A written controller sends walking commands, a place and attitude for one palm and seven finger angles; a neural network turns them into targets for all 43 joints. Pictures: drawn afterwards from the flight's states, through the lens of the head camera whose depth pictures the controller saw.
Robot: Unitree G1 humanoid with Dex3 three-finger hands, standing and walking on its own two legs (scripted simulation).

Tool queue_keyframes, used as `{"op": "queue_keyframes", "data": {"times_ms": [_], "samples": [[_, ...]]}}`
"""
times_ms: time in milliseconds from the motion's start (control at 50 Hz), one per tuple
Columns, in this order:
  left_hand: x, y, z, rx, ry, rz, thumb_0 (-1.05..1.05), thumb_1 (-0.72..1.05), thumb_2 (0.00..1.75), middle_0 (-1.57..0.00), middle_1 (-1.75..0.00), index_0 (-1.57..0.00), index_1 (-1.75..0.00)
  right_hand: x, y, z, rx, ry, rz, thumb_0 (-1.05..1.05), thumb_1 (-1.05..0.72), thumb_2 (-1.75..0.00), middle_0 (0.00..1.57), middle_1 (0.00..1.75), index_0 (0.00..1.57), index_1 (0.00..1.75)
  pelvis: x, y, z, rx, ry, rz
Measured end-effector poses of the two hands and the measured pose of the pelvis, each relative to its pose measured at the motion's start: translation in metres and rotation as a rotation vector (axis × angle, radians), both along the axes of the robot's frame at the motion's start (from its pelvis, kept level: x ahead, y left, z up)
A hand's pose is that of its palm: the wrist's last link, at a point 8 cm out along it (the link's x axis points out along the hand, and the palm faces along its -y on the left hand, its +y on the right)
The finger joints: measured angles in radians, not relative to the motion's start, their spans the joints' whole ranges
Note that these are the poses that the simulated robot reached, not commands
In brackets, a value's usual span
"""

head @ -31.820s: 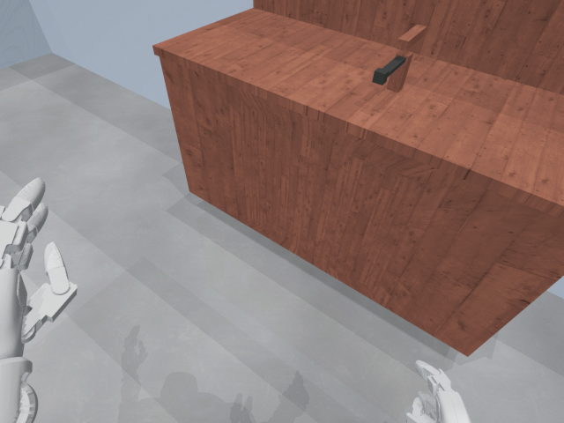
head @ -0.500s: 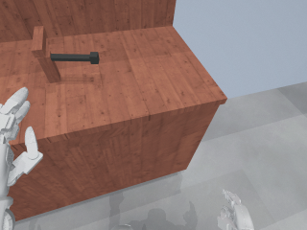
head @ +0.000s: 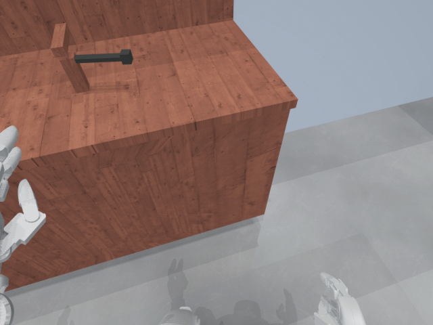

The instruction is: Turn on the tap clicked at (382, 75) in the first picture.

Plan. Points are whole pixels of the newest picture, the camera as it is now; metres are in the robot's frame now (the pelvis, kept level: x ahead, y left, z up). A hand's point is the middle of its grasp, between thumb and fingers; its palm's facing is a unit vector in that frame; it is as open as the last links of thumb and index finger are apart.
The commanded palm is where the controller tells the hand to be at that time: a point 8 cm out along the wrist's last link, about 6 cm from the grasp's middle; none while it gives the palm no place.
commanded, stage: stop stepping back and stand still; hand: left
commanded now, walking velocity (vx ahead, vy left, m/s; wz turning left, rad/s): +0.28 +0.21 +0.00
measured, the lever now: (126, 56) +0.72 +0.29 +0.11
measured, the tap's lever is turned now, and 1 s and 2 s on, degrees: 75 75 75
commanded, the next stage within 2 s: stand and check the lever's angle in 0.92 s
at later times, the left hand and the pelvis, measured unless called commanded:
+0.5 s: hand out of the picture +0.10 +0.25 +0.18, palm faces +0.55 -0.73 -0.40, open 7.4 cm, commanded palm +0.05 +0.27 +0.19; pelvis -0.08 -0.03 -0.01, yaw +6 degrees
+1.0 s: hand out of the picture +0.10 +0.24 +0.17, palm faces +0.46 -0.81 -0.35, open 7.4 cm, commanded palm +0.05 +0.26 +0.19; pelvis -0.10 -0.03 +0.02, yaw +3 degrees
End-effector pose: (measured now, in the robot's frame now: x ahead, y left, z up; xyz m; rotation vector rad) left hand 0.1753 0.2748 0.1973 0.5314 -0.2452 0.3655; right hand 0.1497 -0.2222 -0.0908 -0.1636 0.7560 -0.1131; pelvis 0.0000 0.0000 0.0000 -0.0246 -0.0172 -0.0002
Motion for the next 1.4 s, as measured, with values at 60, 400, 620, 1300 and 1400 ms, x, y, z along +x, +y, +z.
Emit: {"op": "queue_keyframes", "data": {"times_ms": [60,400,620,1300,1400], "samples": [[-0.015,-0.015,-0.005,-0.057,0.023,-0.017,0.01,0.89,0.9,-0.21,-0.3,-0.21,-0.3,-0.019,-0.018,0.001,-0.001,0.024,-0.027,0.02,-0.91,-0.9,0.21,0.3,0.2,0.3,-0.014,-0.008,0.005,0.035,-0.008,0.004],[-0.108,-0.005,0.006,0.017,-0.048,0.052,0.01,0.89,0.9,-0.22,-0.3,-0.21,-0.3,-0.083,-0.055,0.014,-0.091,-0.057,-0.083,0.02,-0.91,-0.9,0.2,0.3,0.19,0.3,-0.073,-0.015,-0.001,0.094,-0.004,0.052],[-0.133,-0.015,-0.033,-0.152,-0.001,0.09,0.01,0.89,0.9,-0.21,-0.3,-0.2,-0.3,-0.089,-0.015,-0.012,0.014,0.025,0.082,0.02,-0.91,-0.9,0.2,0.3,0.2,0.3,-0.104,-0.029,-0.009,0.044,-0.055,0.094],[-0.091,-0.041,0.009,-0.003,-0.042,0.012,0.01,0.89,0.9,-0.22,-0.3,-0.21,-0.3,-0.055,-0.067,0.026,-0.055,-0.045,-0.025,0.02,-0.91,-0.9,0.2,0.3,0.2,0.3,-0.074,-0.052,0.008,0.016,0.006,0.051],[-0.096,-0.035,-0.011,-0.068,0.021,0.072,0.01,0.89,0.9,-0.21,-0.3,-0.21,-0.3,-0.042,-0.067,0.03,-0.058,-0.071,-0.006,0.02,-0.91,-0.9,0.2,0.3,0.2,0.3,-0.074,-0.052,0.008,0.015,-0.003,0.051]]}}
